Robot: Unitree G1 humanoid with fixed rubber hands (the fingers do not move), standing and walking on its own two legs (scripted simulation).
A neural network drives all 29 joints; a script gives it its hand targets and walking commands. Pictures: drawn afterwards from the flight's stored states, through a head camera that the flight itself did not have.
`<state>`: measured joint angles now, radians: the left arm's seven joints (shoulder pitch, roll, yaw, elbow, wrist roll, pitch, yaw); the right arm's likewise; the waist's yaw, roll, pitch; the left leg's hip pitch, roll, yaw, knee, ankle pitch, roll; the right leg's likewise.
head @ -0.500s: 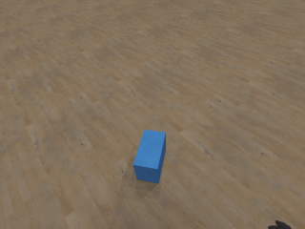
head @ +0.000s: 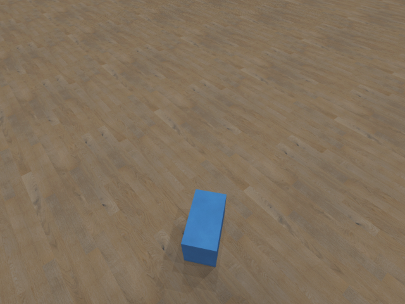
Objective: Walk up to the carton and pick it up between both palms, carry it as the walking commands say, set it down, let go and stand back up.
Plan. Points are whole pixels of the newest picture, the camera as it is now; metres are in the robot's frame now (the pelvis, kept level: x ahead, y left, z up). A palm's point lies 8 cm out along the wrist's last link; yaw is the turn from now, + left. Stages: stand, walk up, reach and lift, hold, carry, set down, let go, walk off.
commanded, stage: walk up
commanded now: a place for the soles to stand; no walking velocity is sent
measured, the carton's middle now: (205, 227) +0.61 +0.04 -0.67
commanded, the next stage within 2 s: none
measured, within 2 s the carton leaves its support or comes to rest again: neither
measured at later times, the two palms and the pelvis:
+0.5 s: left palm out of the picture +0.16 +0.42 -0.11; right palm (326, 299) +0.19 -0.22 -0.10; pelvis +0.12 +0.10 -0.01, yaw -1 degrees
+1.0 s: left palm (28, 252) +0.28 +0.47 -0.13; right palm (294, 244) +0.30 -0.18 -0.10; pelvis +0.21 +0.15 -0.03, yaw -3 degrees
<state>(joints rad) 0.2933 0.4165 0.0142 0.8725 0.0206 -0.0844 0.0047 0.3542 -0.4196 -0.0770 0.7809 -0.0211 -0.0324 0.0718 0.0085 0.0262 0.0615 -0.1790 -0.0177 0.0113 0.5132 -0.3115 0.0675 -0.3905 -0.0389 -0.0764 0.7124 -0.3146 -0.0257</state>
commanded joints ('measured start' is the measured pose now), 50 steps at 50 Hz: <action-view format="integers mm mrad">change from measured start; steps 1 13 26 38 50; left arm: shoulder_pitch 142 162 124 157 -43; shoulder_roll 194 346 222 201 214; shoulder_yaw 80 123 88 72 55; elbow -5 -52 -14 -18 -24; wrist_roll -24 -5 -15 -15 -34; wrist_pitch -38 -45 -14 -38 49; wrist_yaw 23 37 8 22 44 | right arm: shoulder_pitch -73 -156 -47 -52 -146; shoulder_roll -178 -179 -238 -187 -264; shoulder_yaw -56 -67 -80 -47 -63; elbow -110 -93 -70 -101 -6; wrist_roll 2 -22 -15 23 -8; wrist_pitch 2 32 -8 -4 -27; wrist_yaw -19 25 -13 -42 -75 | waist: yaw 7 19 -46 38 -40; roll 54 -153 97 38 69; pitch -119 -48 -15 -172 11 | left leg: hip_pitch -79 -376 -64 -53 -69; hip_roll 140 101 225 162 366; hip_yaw -58 -30 -281 -56 -470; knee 170 352 -197 244 -214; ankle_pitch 477 -46 -178 517 5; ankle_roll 74 -48 139 44 42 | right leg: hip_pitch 273 106 -159 277 -196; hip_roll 21 -236 -10 -7 26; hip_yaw -16 317 56 72 224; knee -288 -343 191 -246 237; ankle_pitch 196 -167 -106 244 -202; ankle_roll -42 -199 17 -75 23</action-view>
